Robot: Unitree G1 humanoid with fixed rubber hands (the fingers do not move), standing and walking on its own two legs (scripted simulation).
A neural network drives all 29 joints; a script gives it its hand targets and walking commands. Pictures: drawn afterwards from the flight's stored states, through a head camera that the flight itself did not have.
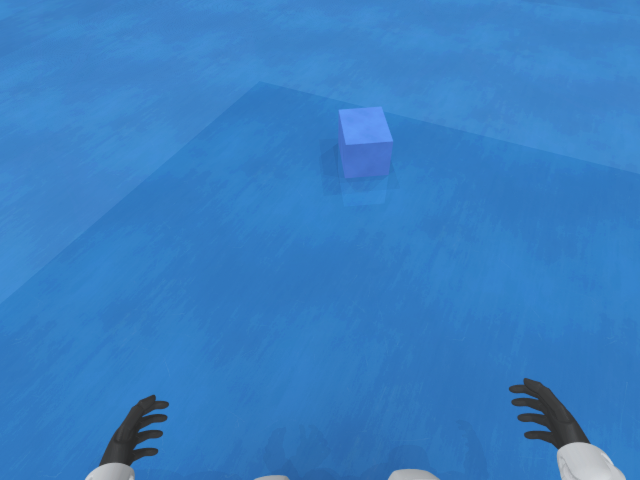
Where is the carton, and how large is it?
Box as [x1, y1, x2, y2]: [338, 107, 392, 177]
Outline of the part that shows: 381,107 339,110 338,143 345,177 388,174 392,139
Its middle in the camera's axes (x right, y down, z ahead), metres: +0.22 -0.46 +1.83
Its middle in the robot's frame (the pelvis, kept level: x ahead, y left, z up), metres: +1.57 -0.21 -0.65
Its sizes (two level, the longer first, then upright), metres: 0.278 0.208 0.191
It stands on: the floor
